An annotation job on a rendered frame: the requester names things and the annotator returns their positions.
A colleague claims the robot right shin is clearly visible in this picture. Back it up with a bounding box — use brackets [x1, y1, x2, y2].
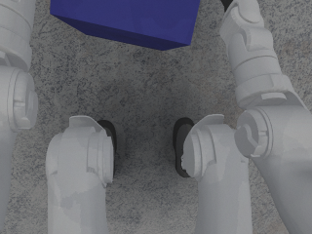
[180, 114, 249, 176]

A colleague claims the robot left forearm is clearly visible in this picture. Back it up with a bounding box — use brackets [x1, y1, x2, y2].
[0, 0, 36, 73]

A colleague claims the robot right forearm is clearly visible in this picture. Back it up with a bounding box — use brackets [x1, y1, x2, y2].
[219, 0, 310, 112]

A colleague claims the robot right upper arm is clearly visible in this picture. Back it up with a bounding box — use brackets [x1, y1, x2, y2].
[234, 105, 312, 234]

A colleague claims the robot right hand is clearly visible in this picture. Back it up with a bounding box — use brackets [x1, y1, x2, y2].
[220, 0, 233, 13]

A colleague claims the robot left upper arm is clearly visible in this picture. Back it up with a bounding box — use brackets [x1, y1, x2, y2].
[0, 65, 39, 234]

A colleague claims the robot right thigh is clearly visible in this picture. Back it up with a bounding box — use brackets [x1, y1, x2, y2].
[185, 124, 253, 234]

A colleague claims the carton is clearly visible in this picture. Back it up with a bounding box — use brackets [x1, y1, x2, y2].
[50, 0, 201, 51]

